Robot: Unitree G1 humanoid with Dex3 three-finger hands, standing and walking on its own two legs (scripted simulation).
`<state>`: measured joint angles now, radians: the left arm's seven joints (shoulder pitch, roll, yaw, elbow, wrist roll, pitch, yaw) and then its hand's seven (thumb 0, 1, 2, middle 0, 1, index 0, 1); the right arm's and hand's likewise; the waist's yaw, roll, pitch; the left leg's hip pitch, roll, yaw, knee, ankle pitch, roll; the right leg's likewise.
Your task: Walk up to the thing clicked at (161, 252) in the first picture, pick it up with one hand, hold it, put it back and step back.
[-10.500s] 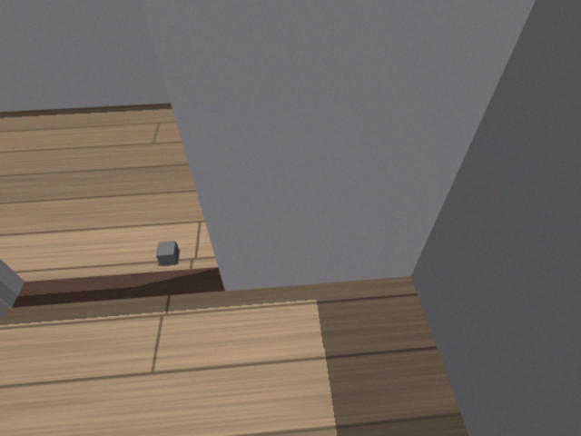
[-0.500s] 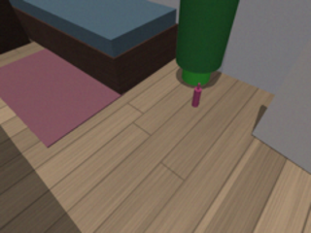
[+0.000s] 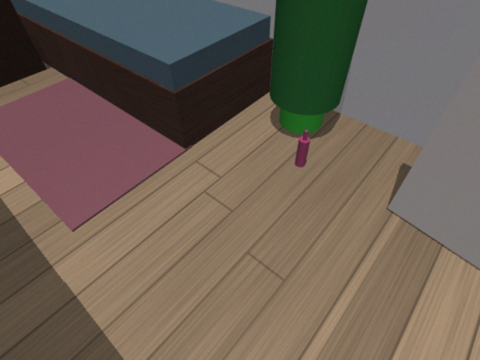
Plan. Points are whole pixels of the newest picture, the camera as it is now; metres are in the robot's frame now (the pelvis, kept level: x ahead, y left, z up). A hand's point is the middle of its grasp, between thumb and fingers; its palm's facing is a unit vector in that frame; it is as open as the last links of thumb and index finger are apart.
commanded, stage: stand
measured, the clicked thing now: out of the picture -0.20 -1.02 -0.75
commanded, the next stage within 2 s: walk up in 0.42 s
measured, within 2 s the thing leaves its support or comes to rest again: neither
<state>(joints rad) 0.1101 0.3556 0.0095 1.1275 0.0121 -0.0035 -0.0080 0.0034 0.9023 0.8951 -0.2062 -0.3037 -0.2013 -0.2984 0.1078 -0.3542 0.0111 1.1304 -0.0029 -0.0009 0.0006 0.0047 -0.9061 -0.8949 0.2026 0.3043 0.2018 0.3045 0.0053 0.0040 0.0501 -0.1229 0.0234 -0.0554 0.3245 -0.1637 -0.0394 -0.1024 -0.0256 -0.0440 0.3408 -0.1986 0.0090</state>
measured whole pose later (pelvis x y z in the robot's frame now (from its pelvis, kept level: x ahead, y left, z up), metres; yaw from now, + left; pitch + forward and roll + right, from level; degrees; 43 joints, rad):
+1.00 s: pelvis +0.15 +0.04 -0.01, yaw -2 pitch -4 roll +2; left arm 0.26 0.43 0.07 0.96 0.02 -0.01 -0.10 0.01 0.90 0.90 -0.20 -0.30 -0.20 -0.30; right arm 0.34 -0.39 -0.07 0.92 -0.02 -0.07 0.05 0.01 -0.90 -0.89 0.21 0.30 0.20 0.31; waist -0.02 -0.05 0.07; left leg -0.02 0.02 0.12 0.37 -0.29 0.01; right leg -0.49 -0.09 0.02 0.73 -0.21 0.00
